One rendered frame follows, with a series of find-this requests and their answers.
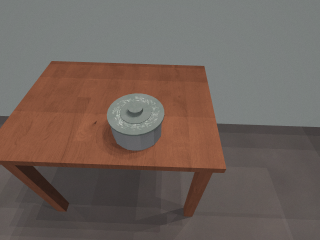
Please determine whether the pot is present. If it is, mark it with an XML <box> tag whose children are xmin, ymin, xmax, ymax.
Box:
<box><xmin>111</xmin><ymin>124</ymin><xmax>162</xmax><ymax>151</ymax></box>

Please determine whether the table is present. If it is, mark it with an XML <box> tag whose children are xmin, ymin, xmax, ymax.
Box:
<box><xmin>0</xmin><ymin>61</ymin><xmax>226</xmax><ymax>217</ymax></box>

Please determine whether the lid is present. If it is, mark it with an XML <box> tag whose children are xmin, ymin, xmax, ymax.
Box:
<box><xmin>107</xmin><ymin>93</ymin><xmax>165</xmax><ymax>136</ymax></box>

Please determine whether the knob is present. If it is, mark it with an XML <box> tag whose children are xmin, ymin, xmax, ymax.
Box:
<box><xmin>128</xmin><ymin>102</ymin><xmax>143</xmax><ymax>116</ymax></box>

